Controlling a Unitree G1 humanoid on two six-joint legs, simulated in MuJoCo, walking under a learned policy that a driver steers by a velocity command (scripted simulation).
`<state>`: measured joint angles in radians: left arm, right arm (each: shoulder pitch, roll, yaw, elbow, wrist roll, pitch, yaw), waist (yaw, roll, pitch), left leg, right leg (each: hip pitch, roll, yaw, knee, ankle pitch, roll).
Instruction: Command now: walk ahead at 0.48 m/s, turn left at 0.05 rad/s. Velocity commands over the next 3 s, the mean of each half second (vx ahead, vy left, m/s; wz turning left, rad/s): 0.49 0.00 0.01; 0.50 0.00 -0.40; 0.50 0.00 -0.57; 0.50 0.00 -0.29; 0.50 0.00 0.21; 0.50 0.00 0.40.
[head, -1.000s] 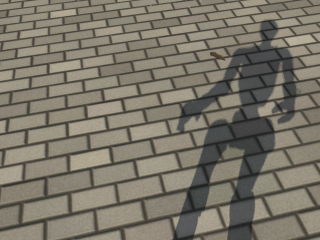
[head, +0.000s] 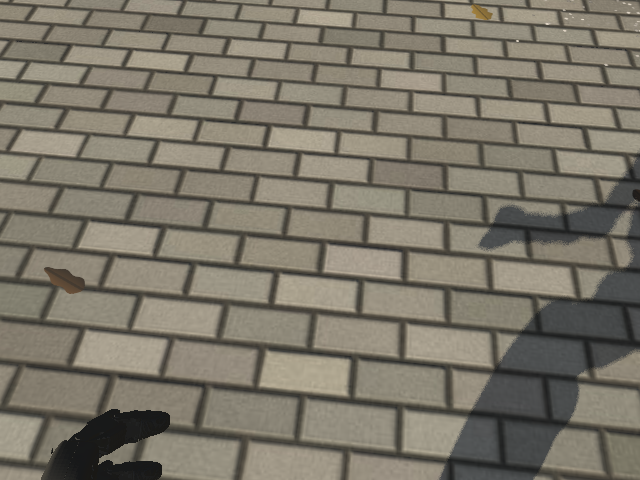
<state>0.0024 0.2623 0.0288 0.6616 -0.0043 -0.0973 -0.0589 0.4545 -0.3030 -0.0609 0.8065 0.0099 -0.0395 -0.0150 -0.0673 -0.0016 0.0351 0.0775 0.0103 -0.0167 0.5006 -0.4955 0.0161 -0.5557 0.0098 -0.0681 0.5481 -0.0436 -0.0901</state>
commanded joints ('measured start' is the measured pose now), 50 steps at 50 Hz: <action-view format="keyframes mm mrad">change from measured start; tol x16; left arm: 1 450 243 82 44 9 1 19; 6 194 115 42 21 20 4 28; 24 355 215 70 140 -23 43 55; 27 439 40 8 90 -2 25 52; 50 94 102 63 -61 -15 70 -3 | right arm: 1 109 -21 16 -77 -3 -41 6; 4 -164 -116 -4 -151 25 -68 17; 21 -467 -33 10 -221 11 -56 49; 28 39 -196 -61 -134 -24 -58 30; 34 -228 -53 -19 -121 -22 -80 29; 50 -173 -193 -74 -27 20 -21 -8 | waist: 1 179 -273 -561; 4 132 -25 -138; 10 35 -60 -23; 23 134 -65 15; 28 -61 247 -446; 32 36 122 -87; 50 70 93 -19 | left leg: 1 -679 -104 -121 875 -49 -12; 16 -710 114 -11 212 586 -42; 22 -713 69 -1 34 481 4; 24 -587 35 17 -11 412 32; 26 -111 105 -46 3 449 107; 27 293 378 -477 -26 319 252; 28 311 421 -695 -153 211 277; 35 -249 257 -84 -345 448 171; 46 -50 284 179 -332 592 133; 50 26 289 230 -107 1095 94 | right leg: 1 1048 -423 828 -173 -195 -300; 3 761 -345 588 -252 -336 -194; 8 296 -229 310 -402 -118 -184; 23 570 -271 188 -293 86 -100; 25 542 -214 156 -81 316 -62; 26 395 -158 115 168 221 -23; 28 -159 25 190 719 -528 63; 29 -240 -26 208 785 -471 57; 42 -130 -124 109 257 102 93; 50 14 -18 -38 109 -146 -21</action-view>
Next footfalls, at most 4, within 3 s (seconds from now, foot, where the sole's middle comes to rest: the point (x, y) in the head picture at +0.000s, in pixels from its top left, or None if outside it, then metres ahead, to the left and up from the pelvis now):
0.52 left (243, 471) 0.46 0.15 -0.75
1.04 right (376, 348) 0.71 -0.15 -0.75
1.54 left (339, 229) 1.05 -0.09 -0.75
2.02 right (476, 215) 1.08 -0.46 -0.75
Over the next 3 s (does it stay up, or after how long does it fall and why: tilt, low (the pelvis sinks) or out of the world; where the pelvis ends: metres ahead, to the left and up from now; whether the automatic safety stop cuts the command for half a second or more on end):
stays up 1.49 -0.56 0.03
